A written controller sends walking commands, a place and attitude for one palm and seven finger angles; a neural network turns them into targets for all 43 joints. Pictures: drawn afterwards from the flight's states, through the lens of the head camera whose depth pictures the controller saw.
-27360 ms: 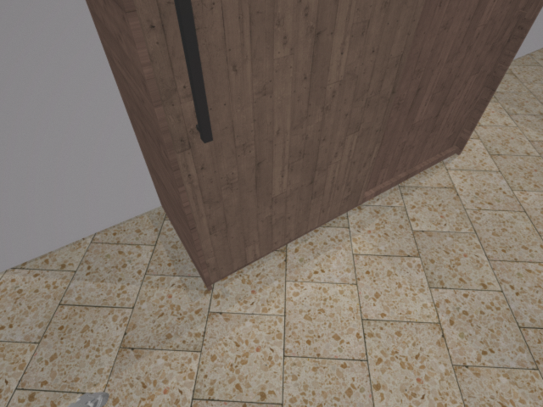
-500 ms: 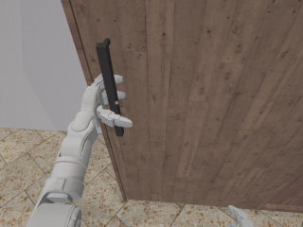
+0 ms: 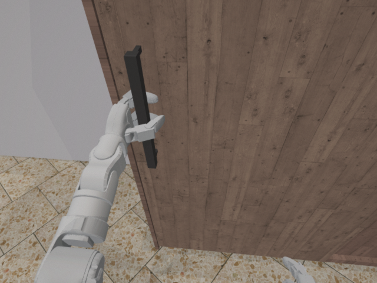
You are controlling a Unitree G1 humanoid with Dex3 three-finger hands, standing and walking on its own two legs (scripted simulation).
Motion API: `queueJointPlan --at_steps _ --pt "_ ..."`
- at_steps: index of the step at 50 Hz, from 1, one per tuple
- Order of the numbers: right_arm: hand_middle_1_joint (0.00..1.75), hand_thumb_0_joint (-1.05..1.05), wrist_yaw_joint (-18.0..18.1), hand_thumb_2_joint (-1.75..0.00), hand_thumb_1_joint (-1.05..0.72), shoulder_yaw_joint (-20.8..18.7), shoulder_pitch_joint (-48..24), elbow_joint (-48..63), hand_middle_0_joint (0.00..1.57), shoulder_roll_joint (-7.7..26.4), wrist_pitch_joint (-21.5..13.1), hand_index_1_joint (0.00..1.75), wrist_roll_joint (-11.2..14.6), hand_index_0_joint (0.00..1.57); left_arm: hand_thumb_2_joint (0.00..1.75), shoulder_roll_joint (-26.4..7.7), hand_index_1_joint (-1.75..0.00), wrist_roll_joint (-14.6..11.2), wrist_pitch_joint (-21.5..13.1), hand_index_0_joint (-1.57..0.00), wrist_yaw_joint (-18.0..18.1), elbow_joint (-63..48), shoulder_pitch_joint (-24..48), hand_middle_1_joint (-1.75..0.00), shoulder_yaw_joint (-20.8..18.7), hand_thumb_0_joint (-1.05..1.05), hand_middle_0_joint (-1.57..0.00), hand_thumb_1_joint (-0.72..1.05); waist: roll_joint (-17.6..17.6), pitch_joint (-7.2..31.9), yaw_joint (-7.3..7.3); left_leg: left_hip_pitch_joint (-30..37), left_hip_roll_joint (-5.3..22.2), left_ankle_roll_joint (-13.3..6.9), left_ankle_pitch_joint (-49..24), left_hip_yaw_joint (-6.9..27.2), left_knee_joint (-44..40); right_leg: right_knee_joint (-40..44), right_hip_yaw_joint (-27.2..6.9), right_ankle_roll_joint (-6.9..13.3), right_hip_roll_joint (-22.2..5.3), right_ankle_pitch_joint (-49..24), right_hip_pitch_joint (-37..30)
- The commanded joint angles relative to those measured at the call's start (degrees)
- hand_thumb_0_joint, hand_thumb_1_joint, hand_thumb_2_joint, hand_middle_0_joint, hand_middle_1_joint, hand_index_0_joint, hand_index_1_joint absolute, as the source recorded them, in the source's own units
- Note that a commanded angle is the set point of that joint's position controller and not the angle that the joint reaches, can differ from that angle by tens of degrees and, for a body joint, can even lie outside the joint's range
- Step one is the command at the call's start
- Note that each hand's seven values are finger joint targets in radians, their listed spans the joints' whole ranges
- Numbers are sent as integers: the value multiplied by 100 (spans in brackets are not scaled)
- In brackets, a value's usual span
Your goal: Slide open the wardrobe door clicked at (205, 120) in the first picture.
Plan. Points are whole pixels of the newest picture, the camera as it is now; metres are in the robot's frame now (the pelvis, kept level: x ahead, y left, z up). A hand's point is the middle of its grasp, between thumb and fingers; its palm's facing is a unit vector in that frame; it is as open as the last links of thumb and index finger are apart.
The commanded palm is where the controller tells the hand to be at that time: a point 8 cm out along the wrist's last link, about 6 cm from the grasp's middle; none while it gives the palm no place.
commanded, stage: grip the handle and tug to test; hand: left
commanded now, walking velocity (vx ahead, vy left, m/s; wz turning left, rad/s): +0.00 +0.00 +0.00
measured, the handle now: (146, 115) +0.44 +0.13 +0.15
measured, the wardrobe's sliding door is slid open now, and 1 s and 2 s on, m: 0.00 0.00 0.07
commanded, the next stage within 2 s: tug the door sideways, standing still in 0.84 s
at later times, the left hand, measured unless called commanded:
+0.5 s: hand (149, 124) +0.39 +0.11 +0.17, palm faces -0.04 -1.00 -0.01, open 5.6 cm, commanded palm +0.36 +0.16 +0.16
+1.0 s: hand (149, 126) +0.38 +0.11 +0.17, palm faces -0.07 -1.00 +0.01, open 5.7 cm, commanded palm +0.36 +0.16 +0.16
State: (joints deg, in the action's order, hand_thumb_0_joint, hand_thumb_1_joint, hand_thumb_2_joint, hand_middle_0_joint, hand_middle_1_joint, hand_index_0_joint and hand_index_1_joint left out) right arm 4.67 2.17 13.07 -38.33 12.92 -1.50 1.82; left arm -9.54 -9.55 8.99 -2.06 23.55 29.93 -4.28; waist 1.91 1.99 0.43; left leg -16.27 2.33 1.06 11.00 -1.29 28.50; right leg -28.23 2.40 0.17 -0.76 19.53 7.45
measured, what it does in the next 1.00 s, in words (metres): stands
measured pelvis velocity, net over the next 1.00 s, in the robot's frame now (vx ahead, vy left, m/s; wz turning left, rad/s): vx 0.03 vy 0.00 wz -0.05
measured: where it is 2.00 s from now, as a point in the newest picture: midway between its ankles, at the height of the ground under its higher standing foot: outside the picture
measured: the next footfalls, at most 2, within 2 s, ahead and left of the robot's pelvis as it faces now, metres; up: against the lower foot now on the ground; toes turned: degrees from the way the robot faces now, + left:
none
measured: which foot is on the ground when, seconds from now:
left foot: down 0.00-1.00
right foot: down 0.00-1.00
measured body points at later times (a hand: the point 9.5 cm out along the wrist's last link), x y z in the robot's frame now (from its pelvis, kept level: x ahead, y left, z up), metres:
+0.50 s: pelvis +0.00 +0.00 +0.00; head -0.02 -0.01 +0.45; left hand +0.38 +0.17 +0.17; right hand +0.15 -0.24 -0.10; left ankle +0.05 +0.13 -0.74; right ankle -0.05 -0.12 -0.74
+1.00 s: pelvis +0.03 +0.00 +0.00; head +0.01 -0.02 +0.45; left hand +0.38 +0.17 +0.17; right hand +0.18 -0.25 -0.09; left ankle +0.05 +0.13 -0.74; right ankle -0.05 -0.12 -0.74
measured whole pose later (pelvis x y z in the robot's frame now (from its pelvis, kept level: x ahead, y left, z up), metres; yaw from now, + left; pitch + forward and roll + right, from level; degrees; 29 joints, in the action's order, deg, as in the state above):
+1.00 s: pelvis +0.03 +0.00 +0.00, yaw -3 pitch -1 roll +1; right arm 3.6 2.0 12.8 -34.2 13.4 0.6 1.7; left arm -10.6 -10.9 13.4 -4.0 6.8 16.9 -7.6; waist 1.2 3.2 -0.7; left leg -12.7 2.9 1.4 13.0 -4.1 26.5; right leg -26.0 -0.4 0.2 -0.5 20.3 4.9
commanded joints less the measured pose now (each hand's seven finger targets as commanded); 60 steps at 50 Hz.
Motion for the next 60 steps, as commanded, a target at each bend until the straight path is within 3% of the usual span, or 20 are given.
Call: queueJointPlan --at_steps 1,4,8,12,13,15,17,19,21,26,27,30,34,36,37,40,47,48,54,60 --pt "30 0 36 -90 -90 -214 -610 836 20 676 -285 30 28 20 90 -404 -140 -47 -417 -45 -82 -1278 2836 -140 46 0 -45 90 -344 1262 -161 1404 -199 -293 -828 61 -136 498 20 85 236 -1740 738" --pt "30 0 45 -90 -90 -227 -602 846 20 692 -289 30 20 20 90 -542 -140 -47 -441 -45 -69 -1266 2739 -140 -119 0 -45 90 -342 1372 -87 1401 -209 -303 -872 46 -141 483 16 93 232 -1776 641" --pt "30 0 34 -90 -90 -231 -570 832 20 690 -294 30 31 20 90 -433 -140 -28 -451 -45 -55 -1267 2848 -140 24 0 -45 90 -313 1347 -147 1436 -203 -306 -892 66 -124 474 27 85 232 -1786 710" --pt "30 0 61 -90 -90 -243 -557 794 20 724 -270 30 16 20 90 -647 -140 -7 -429 -45 -50 -1095 2837 -140 -173 0 -45 90 -432 1294 -140 1377 -198 -309 -809 66 -134 516 15 77 235 -1687 704" --pt "30 0 51 -90 -90 -231 -585 828 20 694 -280 30 26 20 90 -449 -140 -35 -443 -45 -77 -1206 2916 -140 8 0 -45 90 -324 1384 -153 1403 -222 -315 -824 51 -131 496 4 77 220 -1723 703" --pt "30 0 56 -90 -90 -214 -584 804 20 684 -284 30 27 20 90 -457 -140 -45 -428 -45 -86 -1109 2991 -140 17 0 -45 90 -328 1266 -173 1336 -227 -309 -694 54 -130 512 1 73 228 -1601 787" --pt "30 0 80 -90 -90 -236 -545 751 20 739 -264 30 14 20 90 -788 -140 -20 -434 -45 -56 -926 2884 -140 -296 0 -45 90 -445 1258 -136 1300 -217 -321 -704 54 -126 546 -14 68 231 -1596 736" --pt "30 0 67 -90 -90 -219 -582 793 20 686 -280 30 34 20 90 -483 -140 -38 -455 -45 -99 -1008 2985 -140 -26 0 -45 90 -333 1270 -166 1325 -223 -315 -722 53 -110 503 -3 78 222 -1625 781" --pt "30 0 63 -90 -90 -218 -556 766 20 685 -288 30 35 20 90 -473 -140 -24 -464 -45 -78 -945 3138 -140 -3 0 -45 90 -331 1232 -204 1325 -225 -306 -624 69 -104 511 6 80 236 -1493 878" --pt "30 0 53 -90 -90 -217 -575 829 20 701 -297 30 26 20 90 -679 -140 -74 -471 -45 -120 -938 2694 -140 -256 0 -45 90 -388 1348 -58 1227 -235 -313 -685 38 -118 492 -14 80 224 -1619 684" --pt "30 0 67 -90 -90 -224 -557 822 20 744 -265 30 21 20 90 -814 -140 -75 -461 -45 -130 -818 2541 -140 -360 0 -45 90 -578 1290 -60 1187 -227 -329 -680 36 -142 533 -11 55 222 -1626 618" --pt "30 0 50 -90 -90 -210 -645 919 20 684 -282 30 46 20 90 -615 -140 -96 -465 -45 -198 -1110 2491 -140 -189 0 -45 90 -322 1347 -35 1241 -229 -312 -727 0 -142 487 -8 77 216 -1686 599" --pt "30 0 -5 -90 -90 -225 -685 1044 20 693 -290 30 39 20 90 -801 -140 -133 -435 -45 -196 -1484 1851 -140 -447 0 -45 90 -360 1466 133 1271 -217 -310 -1021 -34 -151 446 2 88 214 -2059 342" --pt "30 0 -39 -90 -90 -234 -713 1121 20 677 -302 30 37 20 90 -640 -140 -136 -408 -45 -232 -1792 1670 -140 -296 0 -45 90 -397 1526 127 1353 -214 -311 -1205 -59 -140 404 13 82 214 -2319 265" --pt "30 0 -39 -90 -90 -245 -716 1143 20 719 -282 30 22 20 90 -796 -140 -143 -369 -45 -224 -1728 1254 -140 -471 0 -45 90 -551 1479 202 1311 -202 -318 -1256 -61 -156 431 16 67 215 -2387 155" --pt "30 0 -85 -90 -90 -216 -834 1284 20 668 -255 30 24 20 90 -736 -140 -177 -300 -45 -270 -2378 859 -140 -430 0 -45 90 -326 1532 260 1367 -205 -304 -1482 -121 -179 371 -2 78 187 -2732 -5" --pt "30 0 -99 -90 -90 -237 -899 1415 20 703 -79 30 -10 20 90 -969 -140 -209 94 -45 -287 -3136 -255 -140 -745 0 -45 90 -459 1566 344 1418 -192 -295 -2146 -209 -133 286 -13 22 140 -3835 -402" --pt "30 0 -69 -90 -90 -228 -895 1331 20 708 -37 30 12 20 90 -1096 -140 -216 158 -45 -267 -3066 201 -140 -796 0 -45 90 -468 1436 239 1383 -193 -300 -2053 -227 -150 332 -36 3 137 -3814 -273" --pt "30 0 -17 -90 -90 -252 -807 1132 20 629 -7 30 -22 20 90 -182 -140 -59 430 -45 -42 -3148 1501 -140 201 0 -45 90 -82 1425 -106 1785 -208 -307 -2278 -101 77 307 14 43 184 -3476 276" --pt "30 0 -35 -90 -90 -260 -781 1059 20 614 33 30 -73 20 90 321 -140 85 404 -45 48 -2973 1716 -140 775 0 -45 90 -288 1601 -194 1875 -212 -309 -2229 49 182 201 71 62 178 -3265 447"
